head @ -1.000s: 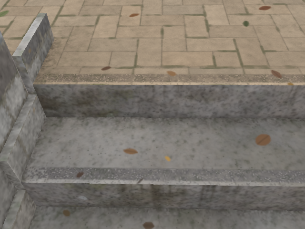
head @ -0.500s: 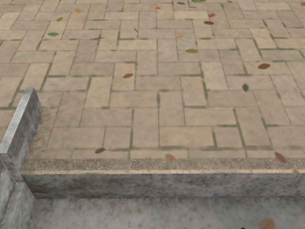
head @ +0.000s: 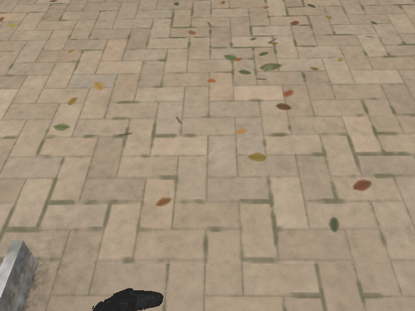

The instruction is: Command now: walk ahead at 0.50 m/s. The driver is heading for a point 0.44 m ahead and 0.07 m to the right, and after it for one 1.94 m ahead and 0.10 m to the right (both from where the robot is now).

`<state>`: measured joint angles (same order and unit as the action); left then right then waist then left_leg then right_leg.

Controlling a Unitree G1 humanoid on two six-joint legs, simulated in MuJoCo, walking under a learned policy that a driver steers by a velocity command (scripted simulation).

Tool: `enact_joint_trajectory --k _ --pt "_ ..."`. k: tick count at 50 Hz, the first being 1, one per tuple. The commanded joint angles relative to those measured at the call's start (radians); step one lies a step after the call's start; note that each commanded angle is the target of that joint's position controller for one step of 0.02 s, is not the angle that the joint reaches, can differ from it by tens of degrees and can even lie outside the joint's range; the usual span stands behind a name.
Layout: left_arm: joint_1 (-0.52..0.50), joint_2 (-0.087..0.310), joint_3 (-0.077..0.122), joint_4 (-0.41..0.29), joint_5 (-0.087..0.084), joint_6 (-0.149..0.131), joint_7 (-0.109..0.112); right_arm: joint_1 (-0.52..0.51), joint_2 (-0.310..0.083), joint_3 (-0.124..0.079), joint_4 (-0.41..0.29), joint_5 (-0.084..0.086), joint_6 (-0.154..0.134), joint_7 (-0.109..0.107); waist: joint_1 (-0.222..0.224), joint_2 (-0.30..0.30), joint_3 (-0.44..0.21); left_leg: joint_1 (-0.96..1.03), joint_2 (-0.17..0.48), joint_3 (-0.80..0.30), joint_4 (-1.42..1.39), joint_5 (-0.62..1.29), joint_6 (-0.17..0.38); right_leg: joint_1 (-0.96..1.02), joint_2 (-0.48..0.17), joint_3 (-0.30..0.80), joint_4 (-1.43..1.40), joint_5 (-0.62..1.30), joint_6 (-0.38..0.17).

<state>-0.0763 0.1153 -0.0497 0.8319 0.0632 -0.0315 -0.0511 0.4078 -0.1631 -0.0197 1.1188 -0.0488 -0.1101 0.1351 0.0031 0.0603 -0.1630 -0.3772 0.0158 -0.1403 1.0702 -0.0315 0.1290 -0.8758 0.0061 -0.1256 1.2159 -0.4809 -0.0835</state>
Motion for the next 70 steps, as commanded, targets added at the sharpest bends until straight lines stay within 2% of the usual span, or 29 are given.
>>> enact_joint_trajectory --k 1,3,4,7,10,13,15,18,20,23,25,26,27,29,31,32,36,40,42,52,54,55,56,57,59,62,66,67,70 --pt "0.443 0.239 0.093 0.186 -0.020 -0.014 0.019 -0.066 -0.021 -0.025 -0.069 0.040 0.005 -0.021 0.101 -0.213 0.035 -0.667 -0.137 -0.200 0.958 0.115 0.069 0.563 -0.251 0.850 -0.783 -0.028 -0.147" --pt "0.307 0.083 0.058 0.217 -0.011 -0.014 -0.002 -0.127 0.008 0.002 -0.119 0.033 0.016 -0.049 -0.005 -0.004 0.025 -0.756 -0.111 -0.204 0.986 0.123 0.125 0.533 -0.257 0.630 -0.738 0.304 -0.086" --pt "0.268 0.022 0.039 0.231 -0.004 -0.017 -0.004 -0.141 0.030 0.013 -0.129 0.031 0.027 -0.057 -0.040 0.000 0.025 -0.787 -0.088 -0.193 0.970 0.094 0.145 0.515 -0.225 0.515 -0.744 0.381 -0.068" --pt "0.262 0.009 0.047 0.233 0.023 -0.041 -0.008 -0.138 0.024 0.028 -0.129 0.019 0.049 -0.046 -0.079 -0.045 0.069 -0.852 -0.021 -0.046 0.909 0.045 0.114 0.462 -0.130 0.246 -0.822 0.274 -0.075" --pt "0.471 0.011 0.028 0.313 0.069 -0.028 -0.006 -0.311 0.033 0.061 -0.199 0.027 0.055 -0.037 -0.016 -0.114 0.130 -1.086 -0.021 0.032 1.246 -0.130 0.157 0.532 -0.185 0.297 -0.906 0.229 -0.157" --pt "0.573 0.026 0.009 0.337 0.094 -0.049 -0.007 -0.506 0.002 0.086 -0.321 0.025 0.056 -0.066 0.012 -0.034 0.122 -1.155 0.052 0.100 0.895 -0.027 0.170 0.653 -0.175 0.244 -0.961 0.200 -0.124" --pt "0.692 0.047 0.003 0.362 0.088 -0.058 -0.011 -0.604 -0.016 0.087 -0.381 0.023 0.081 -0.074 0.064 -0.110 0.131 -1.088 0.093 0.178 0.715 0.088 0.100 0.643 -0.186 0.245 -1.028 0.238 -0.145" --pt "0.646 0.034 -0.022 0.304 0.014 -0.086 -0.045 -0.683 0.014 0.086 -0.412 -0.014 0.135 -0.050 0.047 -0.166 0.182 -0.763 0.097 0.286 0.529 -0.143 0.063 0.494 -0.258 0.176 -1.157 0.503 -0.176" --pt "0.662 0.144 -0.004 0.287 -0.010 -0.101 -0.061 -0.729 -0.010 0.070 -0.451 -0.012 0.138 -0.040 0.005 -0.216 0.129 -0.512 -0.005 0.361 0.372 -0.298 0.046 0.540 -0.258 0.147 -1.116 1.098 -0.201" --pt "0.650 0.262 0.058 0.282 -0.013 -0.109 -0.049 -0.525 -0.022 0.050 -0.403 -0.004 0.100 -0.032 -0.067 -0.256 0.016 -0.407 -0.060 0.321 0.128 -0.365 0.063 0.947 -0.288 0.081 -0.875 1.751 -0.139" --pt "0.731 0.174 0.058 0.271 0.023 -0.119 -0.058 -0.262 -0.109 0.025 -0.323 0.022 0.090 -0.055 -0.094 -0.059 -0.226 0.186 0.013 -0.072 -0.021 -0.276 0.166 0.503 -0.156 0.169 -0.543 1.524 -0.071" --pt "0.649 0.091 0.044 0.255 0.022 -0.100 -0.077 -0.057 -0.175 -0.001 -0.243 -0.010 0.097 -0.072 -0.184 0.078 -0.224 0.376 0.089 -0.340 -0.305 -0.463 0.206 0.245 -0.031 0.224 -0.289 0.920 -0.070" --pt "0.564 0.086 0.068 0.251 -0.022 -0.074 -0.077 0.062 -0.223 -0.018 -0.219 -0.023 0.083 -0.079 -0.208 0.208 -0.149 0.250 0.240 -0.729 -0.611 -0.518 0.280 0.093 0.079 0.348 0.335 0.444 -0.017" --pt "0.468 0.056 0.081 0.210 -0.041 -0.097 -0.048 -0.031 -0.149 -0.008 -0.160 -0.010 0.037 -0.079 -0.102 0.053 0.067 0.012 0.216 -0.589 -0.612 -0.607 0.134 -0.091 0.051 0.440 0.669 0.543 -0.053" --pt "0.382 0.034 0.061 0.141 -0.040 -0.099 -0.010 -0.160 -0.024 0.020 -0.117 0.002 0.036 -0.066 0.006 -0.113 0.025 -0.016 0.232 -0.399 -0.567 -0.208 0.065 -0.165 0.041 0.453 0.734 0.529 -0.105" --pt "0.386 0.025 0.054 0.143 -0.044 -0.092 0.000 -0.209 0.039 0.035 -0.104 -0.020 0.035 -0.058 0.062 -0.153 0.033 -0.069 0.209 -0.286 -0.578 -0.097 0.014 -0.181 0.006 0.443 0.679 0.587 -0.120" --pt "0.311 0.086 0.077 0.140 -0.018 -0.096 0.000 -0.322 -0.003 0.018 -0.197 -0.017 -0.008 -0.063 0.117 -0.007 0.064 -0.153 0.082 0.059 -0.705 0.017 0.017 -0.071 -0.077 0.272 0.379 0.480 -0.040" --pt "0.096 0.089 0.075 0.029 -0.009 -0.111 -0.002 -0.062 -0.079 0.003 -0.155 -0.040 -0.019 -0.076 -0.001 -0.002 0.047 0.073 0.120 0.081 -0.744 0.372 0.040 -0.088 -0.128 0.188 -0.028 0.596 0.066" --pt "0.041 0.063 0.069 0.005 -0.004 -0.085 -0.009 0.017 -0.076 -0.002 -0.136 -0.020 -0.019 -0.063 -0.034 -0.005 0.080 0.114 0.145 0.096 -0.796 0.338 0.084 -0.002 -0.127 0.152 -0.229 0.641 0.088" --pt "-0.124 0.117 0.126 -0.086 -0.024 -0.030 0.023 0.082 -0.111 -0.042 -0.051 0.025 -0.021 -0.087 -0.034 0.019 0.144 0.594 0.261 0.063 -0.776 0.533 0.085 0.213 -0.044 0.080 -0.760 0.383 0.006" --pt "-0.003 0.161 0.153 -0.057 -0.040 -0.055 0.041 0.052 -0.107 -0.047 -0.065 0.015 -0.017 -0.094 0.013 0.002 0.026 0.464 0.171 0.131 -0.636 0.654 0.011 0.598 -0.011 0.054 -0.725 0.513 -0.070" --pt "0.099 0.180 0.150 -0.035 -0.038 -0.065 0.039 0.167 -0.026 -0.027 -0.080 0.018 -0.028 -0.110 -0.016 -0.106 -0.194 0.206 0.080 0.167 -0.458 0.493 -0.054 1.050 -0.108 0.151 -0.610 0.676 -0.196" --pt "0.342 0.190 0.152 0.028 -0.024 -0.059 0.049 0.126 -0.025 -0.013 -0.121 0.013 -0.037 -0.101 0.085 -0.240 -0.266 -0.087 -0.052 0.171 -0.256 0.027 -0.108 1.321 -0.254 0.460 -0.760 0.509 -0.295" --pt "0.503 0.218 0.167 0.101 -0.008 -0.058 0.059 0.017 -0.044 -0.029 -0.133 0.010 -0.017 -0.079 0.148 -0.290 -0.201 -0.246 -0.103 0.110 -0.041 -0.487 -0.116 1.352 -0.338 0.633 -0.926 0.481 -0.282" --pt "0.400 0.216 0.180 0.113 -0.006 -0.076 0.073 -0.058 -0.077 -0.057 -0.141 0.005 -0.004 -0.084 0.093 -0.179 0.080 -0.312 0.015 0.008 0.166 -0.360 -0.049 1.007 -0.295 0.492 -0.979 0.382 -0.159" --pt "0.283 0.091 0.152 0.092 -0.021 -0.066 0.056 -0.059 0.051 -0.028 -0.141 -0.019 -0.001 -0.096 0.001 -0.082 0.095 -0.231 0.072 0.018 0.155 -0.224 -0.037 0.781 -0.260 0.350 -1.017 0.576 -0.164" --pt "0.367 0.088 0.157 0.115 -0.011 -0.076 0.031 -0.169 0.019 -0.037 -0.161 -0.012 -0.002 -0.082 0.013 -0.090 0.139 -0.346 0.090 0.076 0.046 -0.118 -0.085 0.767 -0.216 0.251 -1.067 0.584 -0.194" --pt "0.340 0.181 0.156 0.107 -0.104 -0.079 0.051 -0.286 -0.104 -0.069 -0.256 0.091 0.001 -0.150 -0.020 -0.072 0.175 -0.411 0.134 0.068 0.005 -0.141 -0.114 0.751 -0.266 0.315 -1.092 0.499 -0.167" --pt "0.378 0.205 0.153 0.118 -0.080 -0.080 0.070 -0.354 -0.068 -0.056 -0.277 0.073 -0.002 -0.176 -0.004 -0.100 0.195 -0.419 0.141 0.072 -0.183 -0.021 -0.125 0.734 -0.255 0.286 -1.113 0.430 -0.145"
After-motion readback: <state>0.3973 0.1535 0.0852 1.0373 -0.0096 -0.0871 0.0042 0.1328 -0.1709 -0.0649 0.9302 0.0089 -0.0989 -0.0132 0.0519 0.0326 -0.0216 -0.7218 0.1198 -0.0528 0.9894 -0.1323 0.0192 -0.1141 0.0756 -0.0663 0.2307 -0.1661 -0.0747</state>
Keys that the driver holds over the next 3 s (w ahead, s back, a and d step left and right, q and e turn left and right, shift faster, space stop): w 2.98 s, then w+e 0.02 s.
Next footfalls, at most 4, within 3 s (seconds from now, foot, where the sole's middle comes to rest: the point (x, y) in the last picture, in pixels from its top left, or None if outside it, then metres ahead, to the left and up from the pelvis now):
0.46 left None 0.43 0.12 -0.50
1.08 right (261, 216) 0.73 -0.11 -0.50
1.68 left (183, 144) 1.05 0.14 -0.50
2.24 right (245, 94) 1.33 -0.11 -0.50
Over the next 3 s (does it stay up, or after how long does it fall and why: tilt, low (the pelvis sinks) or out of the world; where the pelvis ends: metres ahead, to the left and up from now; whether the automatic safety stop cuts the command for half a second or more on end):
stays up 1.56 0.06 0.28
